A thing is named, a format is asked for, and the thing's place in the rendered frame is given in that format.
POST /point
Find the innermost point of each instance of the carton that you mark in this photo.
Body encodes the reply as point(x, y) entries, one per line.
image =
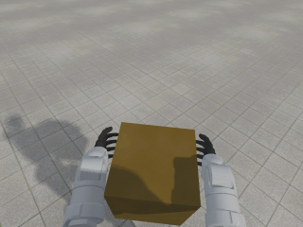
point(154, 174)

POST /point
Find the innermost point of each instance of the right robot hand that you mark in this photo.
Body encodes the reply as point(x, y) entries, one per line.
point(208, 147)

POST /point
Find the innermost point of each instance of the left robot forearm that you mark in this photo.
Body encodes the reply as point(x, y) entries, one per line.
point(86, 206)

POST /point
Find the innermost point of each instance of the right robot forearm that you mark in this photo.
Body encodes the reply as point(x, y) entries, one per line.
point(221, 196)

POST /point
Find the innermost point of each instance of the left robot hand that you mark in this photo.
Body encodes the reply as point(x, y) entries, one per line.
point(103, 142)

